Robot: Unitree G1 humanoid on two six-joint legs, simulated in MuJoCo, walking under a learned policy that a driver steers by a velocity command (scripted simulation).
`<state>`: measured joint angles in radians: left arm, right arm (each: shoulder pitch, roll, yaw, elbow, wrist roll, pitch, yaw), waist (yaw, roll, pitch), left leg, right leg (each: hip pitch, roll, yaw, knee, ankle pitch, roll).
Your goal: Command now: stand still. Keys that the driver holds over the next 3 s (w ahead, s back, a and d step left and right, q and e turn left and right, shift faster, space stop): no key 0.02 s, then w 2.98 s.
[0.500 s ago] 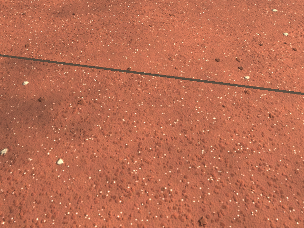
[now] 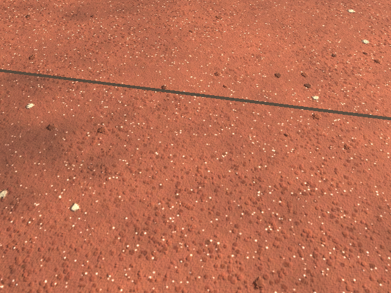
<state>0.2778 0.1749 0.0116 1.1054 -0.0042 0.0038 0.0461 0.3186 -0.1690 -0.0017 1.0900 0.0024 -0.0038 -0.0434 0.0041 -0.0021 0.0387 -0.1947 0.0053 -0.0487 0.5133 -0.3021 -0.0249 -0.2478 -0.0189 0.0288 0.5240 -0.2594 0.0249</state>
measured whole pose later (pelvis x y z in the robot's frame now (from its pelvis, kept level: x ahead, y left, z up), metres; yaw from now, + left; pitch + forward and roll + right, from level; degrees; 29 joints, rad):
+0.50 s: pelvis +0.12 -0.05 -0.02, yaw +0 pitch +3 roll +0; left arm 0.19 0.21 0.01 0.92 -0.05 -0.14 -0.04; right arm 0.56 -0.19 -0.02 1.08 0.03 -0.07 -0.03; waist -0.06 0.05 -0.01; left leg -0.07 0.07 -0.10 0.51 -0.50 -0.07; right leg -0.55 -0.02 -0.05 0.88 -0.45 -0.07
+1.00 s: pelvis +0.37 -0.11 +0.00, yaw +0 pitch +2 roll +0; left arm 0.50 0.20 0.01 1.04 0.00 -0.08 0.02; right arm 0.00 -0.22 -0.04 0.83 0.02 -0.09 0.03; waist 0.08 0.04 0.00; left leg -0.67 0.06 0.02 0.57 0.11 0.05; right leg 0.13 0.10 -0.03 0.13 -0.29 -0.09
